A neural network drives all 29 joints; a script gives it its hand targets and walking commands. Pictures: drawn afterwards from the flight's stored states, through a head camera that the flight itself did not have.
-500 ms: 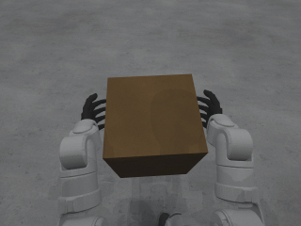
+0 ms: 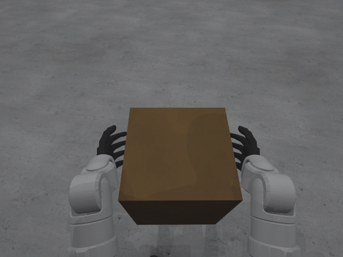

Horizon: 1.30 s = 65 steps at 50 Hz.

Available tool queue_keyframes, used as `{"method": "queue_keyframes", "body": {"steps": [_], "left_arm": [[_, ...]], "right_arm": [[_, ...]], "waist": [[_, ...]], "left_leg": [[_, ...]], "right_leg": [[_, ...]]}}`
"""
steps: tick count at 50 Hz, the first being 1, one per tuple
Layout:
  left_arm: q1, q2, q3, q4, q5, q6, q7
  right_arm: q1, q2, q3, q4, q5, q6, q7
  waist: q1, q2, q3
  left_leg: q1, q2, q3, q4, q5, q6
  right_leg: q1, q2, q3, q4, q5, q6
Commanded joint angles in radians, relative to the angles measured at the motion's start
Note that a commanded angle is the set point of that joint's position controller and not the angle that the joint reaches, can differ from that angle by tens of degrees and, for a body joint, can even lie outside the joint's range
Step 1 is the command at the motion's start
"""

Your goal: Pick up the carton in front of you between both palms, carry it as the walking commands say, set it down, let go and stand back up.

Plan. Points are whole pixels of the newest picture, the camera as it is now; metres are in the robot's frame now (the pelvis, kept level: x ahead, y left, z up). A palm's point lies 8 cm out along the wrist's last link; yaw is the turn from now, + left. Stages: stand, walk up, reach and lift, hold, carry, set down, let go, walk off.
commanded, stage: carry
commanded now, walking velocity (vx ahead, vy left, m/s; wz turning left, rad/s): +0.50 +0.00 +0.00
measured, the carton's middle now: (176, 171) +0.31 +0.00 +0.02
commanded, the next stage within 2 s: none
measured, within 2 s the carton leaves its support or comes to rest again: neither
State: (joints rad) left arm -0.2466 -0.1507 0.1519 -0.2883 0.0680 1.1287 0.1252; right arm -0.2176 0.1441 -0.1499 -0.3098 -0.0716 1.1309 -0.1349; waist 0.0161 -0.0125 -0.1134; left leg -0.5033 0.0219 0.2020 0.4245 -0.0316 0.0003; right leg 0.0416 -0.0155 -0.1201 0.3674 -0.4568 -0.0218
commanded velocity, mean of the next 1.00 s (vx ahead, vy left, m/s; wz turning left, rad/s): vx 0.50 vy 0.00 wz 0.00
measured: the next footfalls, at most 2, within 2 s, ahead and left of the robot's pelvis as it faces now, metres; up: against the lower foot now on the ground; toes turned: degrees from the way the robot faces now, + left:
right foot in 0.46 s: +0.47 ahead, -0.13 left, +0.00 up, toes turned -13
left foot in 0.92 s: +0.77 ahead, +0.10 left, +0.00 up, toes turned +13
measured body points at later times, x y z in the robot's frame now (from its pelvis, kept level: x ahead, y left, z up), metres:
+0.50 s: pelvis +0.34 -0.03 -0.01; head +0.31 -0.04 +0.44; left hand +0.59 +0.12 +0.10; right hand +0.60 -0.18 +0.09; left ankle +0.14 +0.09 -0.70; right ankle +0.44 -0.12 -0.73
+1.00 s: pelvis +0.66 +0.01 +0.00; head +0.65 +0.02 +0.45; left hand +0.92 +0.16 +0.09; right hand +0.91 -0.15 +0.09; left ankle +0.73 +0.09 -0.72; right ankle +0.47 -0.11 -0.66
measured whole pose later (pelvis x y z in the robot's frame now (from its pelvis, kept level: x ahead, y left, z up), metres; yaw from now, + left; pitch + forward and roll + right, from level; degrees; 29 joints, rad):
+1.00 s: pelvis +0.66 +0.01 +0.00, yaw -1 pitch +4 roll +1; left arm -0.07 -0.13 0.08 -0.48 0.08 1.25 0.12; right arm -0.08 0.13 -0.04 -0.44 -0.08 1.24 -0.12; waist -0.01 -0.05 -0.12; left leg -0.44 0.06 0.26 0.55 -0.18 0.08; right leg -0.22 -0.10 -0.10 0.96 -0.47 0.03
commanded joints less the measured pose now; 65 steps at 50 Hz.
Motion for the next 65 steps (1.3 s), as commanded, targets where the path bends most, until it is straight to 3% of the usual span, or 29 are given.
{"method": "queue_keyframes", "body": {"steps": [1, 2, 3, 5, 6, 8, 9, 12, 19, 22, 23, 24, 25, 26, 29, 31, 36, 39, 43, 45, 46, 47, 48, 49, 50, 52, 54, 59, 65], "left_arm": [[-0.348, -0.827, -0.697, -0.107, -0.31, 0.041, -0.165], [-0.337, -0.835, -0.721, -0.138, -0.323, 0.052, -0.173], [-0.337, -0.858, -0.744, -0.152, -0.332, 0.06, -0.179], [-0.274, -0.906, -0.756, -0.165, -0.334, 0.05, -0.193], [-0.256, -0.924, -0.753, -0.168, -0.328, 0.041, -0.197], [-0.207, -0.943, -0.76, -0.186, -0.32, 0.031, -0.197], [-0.174, -0.951, -0.774, -0.192, -0.317, 0.03, -0.195], [-0.14, -0.893, -0.771, -0.208, -0.299, 0.037, -0.182], [-0.162, -0.765, -0.754, -0.264, -0.305, 0.091, -0.162], [-0.15, -0.729, -0.722, -0.24, -0.309, 0.113, -0.16], [-0.158, -0.719, -0.708, -0.22, -0.308, 0.121, -0.159], [-0.166, -0.692, -0.691, -0.196, -0.299, 0.121, -0.159], [-0.161, -0.708, -0.696, -0.18, -0.305, 0.119, -0.158], [-0.169, -0.763, -0.711, -0.187, -0.317, 0.118, -0.167], [-0.229, -0.875, -0.752, -0.21, -0.338, 0.092, -0.187], [-0.221, -0.896, -0.765, -0.226, -0.349, 0.077, -0.198], [-0.173, -0.839, -0.77, -0.247, -0.345, 0.075, -0.21], [-0.158, -0.807, -0.76, -0.258, -0.35, 0.08, -0.201], [-0.159, -0.745, -0.74, -0.268, -0.332, 0.1, -0.178], [-0.16, -0.721, -0.732, -0.262, -0.322, 0.113, -0.168], [-0.162, -0.707, -0.735, -0.273, -0.315, 0.117, -0.165], [-0.177, -0.714, -0.741, -0.269, -0.322, 0.13, -0.164], [-0.216, -0.711, -0.75, -0.287, -0.32, 0.139, -0.166], [-0.177, -0.746, -0.767, -0.274, -0.34, 0.135, -0.17], [-0.246, -0.803, -0.779, -0.289, -0.346, 0.124, -0.18], [-0.202, -0.863, -0.778, -0.243, -0.335, 0.098, -0.189], [-0.192, -0.903, -0.788, -0.256, -0.324, 0.074, -0.189], [-0.108, -0.869, -0.785, -0.268, -0.291, 0.059, -0.166], [-0.152, -0.764, -0.773, -0.309, -0.309, 0.094, -0.163]], "right_arm": [[-0.365, 0.867, 0.724, -0.094, 0.3, 0.03, 0.145], [-0.35, 0.861, 0.724, -0.08, 0.297, 0.029, 0.15], [-0.317, 0.9, 0.731, -0.093, 0.31, 0.032, 0.16], [-0.277, 0.927, 0.748, -0.155, 0.314, 0.029, 0.179], [-0.283, 0.94, 0.759, -0.169, 0.322, 0.026, 0.187], [-0.269, 0.956, 0.785, -0.22, 0.347, 0.022, 0.2], [-0.25, 0.939, 0.793, -0.235, 0.353, 0.021, 0.205], [-0.209, 0.876, 0.788, -0.238, 0.35, 0.037, 0.213], [-0.199, 0.752, 0.746, -0.251, 0.341, 0.083, 0.195], [-0.215, 0.707, 0.732, -0.25, 0.321, 0.107, 0.177], [-0.214, 0.687, 0.722, -0.226, 0.321, 0.116, 0.175], [-0.246, 0.681, 0.729, -0.242, 0.321, 0.126, 0.171], [-0.266, 0.695, 0.738, -0.252, 0.332, 0.13, 0.175], [-0.289, 0.723, 0.757, -0.254, 0.334, 0.126, 0.179], [-0.273, 0.862, 0.765, -0.217, 0.335, 0.099, 0.199], [-0.251, 0.894, 0.763, -0.201, 0.323, 0.079, 0.197], [-0.187, 0.867, 0.762, -0.199, 0.291, 0.065, 0.182], [-0.199, 0.833, 0.769, -0.237, 0.3, 0.074, 0.169], [-0.212, 0.765, 0.755, -0.257, 0.31, 0.097, 0.164], [-0.187, 0.737, 0.732, -0.233, 0.308, 0.108, 0.163], [-0.186, 0.738, 0.725, -0.238, 0.309, 0.111, 0.165], [-0.172, 0.711, 0.699, -0.226, 0.296, 0.115, 0.166], [-0.186, 0.743, 0.706, -0.18, 0.304, 0.117, 0.168], [-0.156, 0.761, 0.709, -0.213, 0.324, 0.108, 0.175], [-0.209, 0.829, 0.729, -0.227, 0.329, 0.1, 0.183], [-0.234, 0.888, 0.756, -0.235, 0.342, 0.08, 0.197], [-0.247, 0.922, 0.782, -0.253, 0.365, 0.061, 0.208], [-0.183, 0.847, 0.792, -0.287, 0.363, 0.058, 0.213], [-0.191, 0.76, 0.765, -0.299, 0.338, 0.086, 0.194]], "waist": [[-0.041, -0.034, -0.388], [-0.03, 0.29, -0.448], [-0.041, 0.248, -0.41], [-0.038, 0.093, -0.329], [-0.029, 0.052, -0.293], [-0.024, 0.069, -0.251], [-0.023, 0.117, -0.234], [-0.024, 0.138, -0.167], [-0.033, 0.169, -0.039], [-0.009, 0.141, -0.096], [0.007, 0.078, -0.153], [0.015, -0.181, -0.217], [0.019, -0.325, -0.237], [0.013, -0.237, -0.249], [-0.004, -0.022, -0.219], [-0.003, -0.079, -0.203], [0.001, -0.119, -0.126], [0.004, -0.135, -0.08], [0.009, -0.141, -0.047], [-0.01, -0.122, -0.08], [-0.025, -0.093, -0.14], [-0.048, 0.109, -0.197], [-0.044, 0.361, -0.246], [-0.038, 0.32, -0.253], [-0.044, 0.205, -0.238], [-0.033, 0.082, -0.252], [-0.028, 0.097, -0.236], [-0.026, 0.147, -0.128], [-0.035, 0.152, -0.044]], "left_leg": [[0.71, 0.147, -0.186, -0.011, 0.027, 0.061], [0.933, 0.443, -0.67, -0.065, 0.103, 0.251], [0.878, 0.425, -0.7, -0.106, 0.13, 0.282], [0.722, 0.377, -0.498, -0.122, 0.19, 0.215], [0.638, 0.353, -0.432, -0.16, 0.109, 0.175], [0.539, 0.307, -0.312, -0.216, 0.001, 0.128], [0.491, 0.286, -0.249, -0.239, -0.007, 0.12], [0.444, 0.235, -0.15, -0.268, -0.042, 0.116], [0.481, 0.219, -0.078, -0.226, 0.082, 0.086], [0.395, 0.162, 0.025, 0.055, 0.226, 0.038], [0.267, 0.143, 0.018, 0.221, 0.155, 0.015], [0.039, 0.039, 0.005, 0.551, -0.079, -0.036], [-0.142, -0.032, -0.079, 0.764, -0.45, -0.04], [-0.17, 0.028, -0.179, 0.885, -0.464, -0.006], [-0.114, 0.141, -0.218, 0.754, -0.286, 0.019], [-0.063, 0.125, -0.177, 0.623, -0.246, 0.003], [-0.092, 0.094, -0.08, 0.279, -0.158, -0.033], [-0.078, 0.068, -0.035, 0.15, -0.095, -0.03], [-0.005, 0.057, 0.021, 0.086, -0.067, -0.006], [0.206, -0.008, 0.105, 0.009, -0.078, 0.003], [0.404, -0.002, 0.077, 0.031, -0.118, 0.017], [0.587, 0.206, -0.253, -0.091, -0.23, 0.071], [0.763, 0.407, -0.654, -0.2, -0.24, 0.2], [0.765, 0.434, -0.655, -0.199, -0.135, 0.221], [0.715, 0.404, -0.569, -0.171, 0.007, 0.214], [0.635, 0.364, -0.399, -0.18, 0.026, 0.153], [0.554, 0.32, -0.286, -0.225, -0.035, 0.115], [0.518, 0.245, -0.107, -0.267, 0.02, 0.105], [0.545, 0.241, -0.033, -0.205, 0.147, 0.079]], "right_leg": [[-0.281, -0.123, -0.024, 0.503, 0.667, 0.016], [-0.632, 0.032, -0.006, 0.828, 0.101, 0.046], [-0.738, 0.02, 0.098, 0.968, -0.031, 0.02], [-0.754, -0.063, 0.134, 0.925, 0.052, -0.002], [-0.732, -0.091, 0.132, 0.833, 0.107, 0.001], [-0.658, -0.097, 0.098, 0.68, 0.164, 0.013], [-0.627, -0.091, 0.065, 0.616, 0.179, 0.024], [-0.617, -0.08, 0.003, 0.399, 0.255, 0.053], [-0.535, -0.07, -0.08, 0.151, 0.429, 0.028], [-0.241, 0.014, -0.176, 0.098, 0.315, 0.017], [-0.049, -0.042, -0.1, 0.122, 0.257, 0.007], [0.104, -0.312, 0.369, -0.034, 0.111, -0.106], [0.185, -0.427, 0.638, -0.165, 0.188, -0.198], [0.132, -0.434, 0.561, -0.156, 0.238, -0.207], [-0.055, -0.353, 0.31, -0.179, 0.222, -0.122], [-0.115, -0.31, 0.185, -0.204, 0.223, -0.081], [-0.065, -0.268, 0.072, -0.244, 0.253, -0.097], [-0.029, -0.248, 0.003, -0.218, 0.415, -0.082], [-0.022, -0.255, -0.021, -0.15, 0.474, -0.074], [-0.078, -0.203, -0.114, 0.048, 0.594, -0.035], [-0.178, -0.168, -0.138, 0.203, 0.642, -0.008], [-0.391, -0.099, -0.156, 0.483, 0.451, 0.048], [-0.663, 0.012, -0.079, 0.752, 0.019, 0.078], [-0.766, -0.027, 0.057, 0.906, -0.045, 0.046], [-0.777, -0.072, 0.09, 0.941, -0.01, 0.013], [-0.745, -0.129, 0.116, 0.823, 0.121, 0.002], [-0.664, -0.118, 0.076, 0.669, 0.168, 0.008], [-0.649, -0.082, -0.028, 0.334, 0.295, 0.047], [-0.529, -0.06, -0.1, 0.15, 0.403, 0.009]]}}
